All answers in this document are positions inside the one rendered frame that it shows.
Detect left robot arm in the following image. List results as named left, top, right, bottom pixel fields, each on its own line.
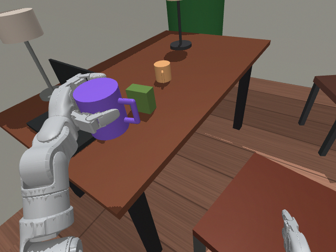
left=19, top=116, right=83, bottom=252

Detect chair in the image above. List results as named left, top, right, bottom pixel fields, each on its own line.
left=193, top=153, right=336, bottom=252
left=298, top=75, right=336, bottom=156

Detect table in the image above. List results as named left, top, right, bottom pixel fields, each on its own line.
left=0, top=30, right=271, bottom=252

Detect left robot hand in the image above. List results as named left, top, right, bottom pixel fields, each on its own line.
left=48, top=73, right=120, bottom=134

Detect desk lamp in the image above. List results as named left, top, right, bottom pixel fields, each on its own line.
left=0, top=8, right=61, bottom=101
left=167, top=0, right=192, bottom=50

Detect right robot hand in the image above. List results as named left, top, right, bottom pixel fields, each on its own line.
left=282, top=209, right=311, bottom=252

